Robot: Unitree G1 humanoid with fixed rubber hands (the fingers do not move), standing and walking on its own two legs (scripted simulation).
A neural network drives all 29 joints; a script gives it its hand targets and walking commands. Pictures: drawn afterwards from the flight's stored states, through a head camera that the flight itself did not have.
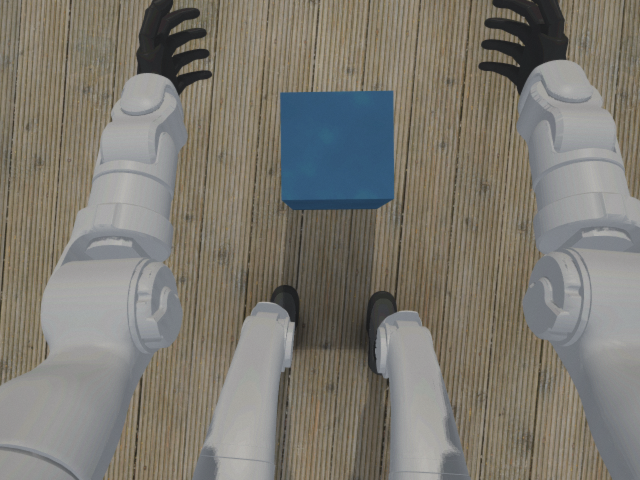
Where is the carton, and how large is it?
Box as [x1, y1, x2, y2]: [280, 91, 393, 209]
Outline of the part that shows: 392,91 280,92 281,199 293,209 377,208 393,198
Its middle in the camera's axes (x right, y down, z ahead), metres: +0.03 -0.18 +0.84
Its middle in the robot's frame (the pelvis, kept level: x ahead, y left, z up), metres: +0.53 +0.02 -0.53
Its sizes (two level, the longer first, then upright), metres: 0.210 0.200 0.250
